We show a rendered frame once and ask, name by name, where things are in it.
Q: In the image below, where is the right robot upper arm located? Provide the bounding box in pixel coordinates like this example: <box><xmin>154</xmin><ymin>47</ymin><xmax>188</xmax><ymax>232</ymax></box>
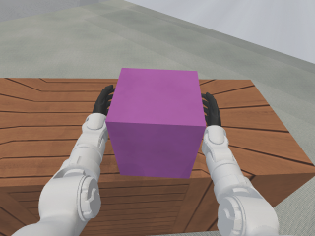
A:
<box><xmin>217</xmin><ymin>195</ymin><xmax>295</xmax><ymax>236</ymax></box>

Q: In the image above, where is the left robot upper arm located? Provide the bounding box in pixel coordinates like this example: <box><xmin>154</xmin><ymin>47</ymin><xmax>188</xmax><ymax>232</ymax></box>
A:
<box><xmin>11</xmin><ymin>175</ymin><xmax>101</xmax><ymax>236</ymax></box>

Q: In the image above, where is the pedestal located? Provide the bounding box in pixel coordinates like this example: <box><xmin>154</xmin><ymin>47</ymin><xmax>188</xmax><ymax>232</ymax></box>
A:
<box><xmin>0</xmin><ymin>78</ymin><xmax>315</xmax><ymax>236</ymax></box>

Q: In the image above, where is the robot left hand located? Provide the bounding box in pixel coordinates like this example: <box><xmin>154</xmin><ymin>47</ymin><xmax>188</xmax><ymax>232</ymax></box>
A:
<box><xmin>92</xmin><ymin>85</ymin><xmax>115</xmax><ymax>116</ymax></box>

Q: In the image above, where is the robot right forearm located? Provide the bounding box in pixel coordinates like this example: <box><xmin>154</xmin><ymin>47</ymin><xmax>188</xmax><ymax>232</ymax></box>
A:
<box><xmin>201</xmin><ymin>125</ymin><xmax>280</xmax><ymax>231</ymax></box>

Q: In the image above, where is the carton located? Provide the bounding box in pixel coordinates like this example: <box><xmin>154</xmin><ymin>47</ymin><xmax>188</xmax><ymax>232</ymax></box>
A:
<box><xmin>105</xmin><ymin>68</ymin><xmax>207</xmax><ymax>179</ymax></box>

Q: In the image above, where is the robot left forearm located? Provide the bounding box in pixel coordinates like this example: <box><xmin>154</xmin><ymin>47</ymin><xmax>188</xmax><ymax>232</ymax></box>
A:
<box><xmin>38</xmin><ymin>113</ymin><xmax>108</xmax><ymax>216</ymax></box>

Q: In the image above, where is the robot right hand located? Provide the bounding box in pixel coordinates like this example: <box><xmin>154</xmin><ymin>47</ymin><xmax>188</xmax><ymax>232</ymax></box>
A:
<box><xmin>201</xmin><ymin>92</ymin><xmax>221</xmax><ymax>127</ymax></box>

